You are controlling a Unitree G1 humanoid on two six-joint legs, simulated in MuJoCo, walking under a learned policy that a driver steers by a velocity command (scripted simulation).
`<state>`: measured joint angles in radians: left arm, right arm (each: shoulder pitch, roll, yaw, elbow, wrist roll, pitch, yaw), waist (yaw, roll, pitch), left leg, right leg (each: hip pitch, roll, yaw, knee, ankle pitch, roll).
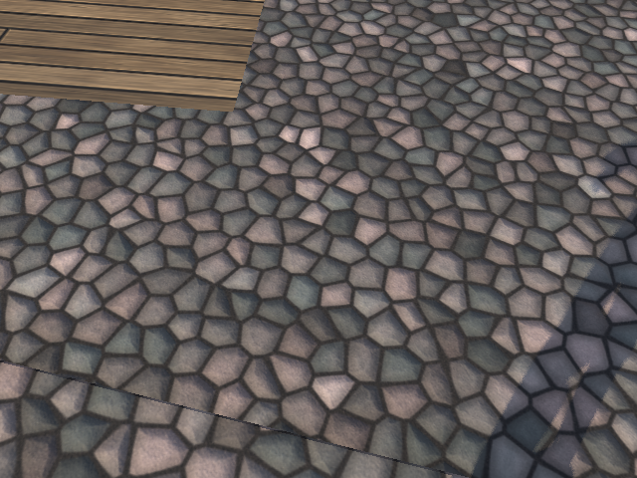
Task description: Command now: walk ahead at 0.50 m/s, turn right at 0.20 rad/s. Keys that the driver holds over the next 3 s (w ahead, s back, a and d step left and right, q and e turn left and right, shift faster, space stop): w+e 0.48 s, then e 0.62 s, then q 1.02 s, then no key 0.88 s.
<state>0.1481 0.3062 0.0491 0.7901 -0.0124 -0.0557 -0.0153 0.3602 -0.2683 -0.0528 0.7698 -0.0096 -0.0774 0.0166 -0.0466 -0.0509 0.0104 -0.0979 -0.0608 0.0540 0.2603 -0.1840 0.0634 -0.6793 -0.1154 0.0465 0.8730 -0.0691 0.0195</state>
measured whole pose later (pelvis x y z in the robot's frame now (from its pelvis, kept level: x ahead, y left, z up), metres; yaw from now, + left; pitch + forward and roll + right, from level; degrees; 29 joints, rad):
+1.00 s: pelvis +0.42 -0.10 -0.01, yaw -34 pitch +2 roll +1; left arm 0.14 0.30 0.06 0.57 -0.02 0.10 0.01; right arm 0.16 -0.29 -0.07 0.75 0.01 -0.01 0.02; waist -0.02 0.00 0.07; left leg -0.27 0.05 0.11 0.44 -0.19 0.00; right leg -0.51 -0.03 0.02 0.86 -0.33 0.02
